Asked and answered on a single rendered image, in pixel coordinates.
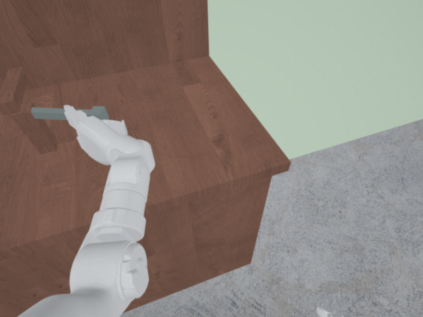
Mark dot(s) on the tap lever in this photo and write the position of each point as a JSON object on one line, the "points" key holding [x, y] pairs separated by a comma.
{"points": [[58, 113]]}

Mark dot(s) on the left robot hand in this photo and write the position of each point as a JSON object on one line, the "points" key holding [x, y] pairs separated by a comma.
{"points": [[94, 135]]}

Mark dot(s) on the left robot forearm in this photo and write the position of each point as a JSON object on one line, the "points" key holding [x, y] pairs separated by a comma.
{"points": [[121, 214]]}

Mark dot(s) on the counter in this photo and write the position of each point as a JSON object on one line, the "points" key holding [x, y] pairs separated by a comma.
{"points": [[148, 63]]}

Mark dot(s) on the robot left upper arm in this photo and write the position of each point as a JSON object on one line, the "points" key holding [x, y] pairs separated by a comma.
{"points": [[105, 278]]}

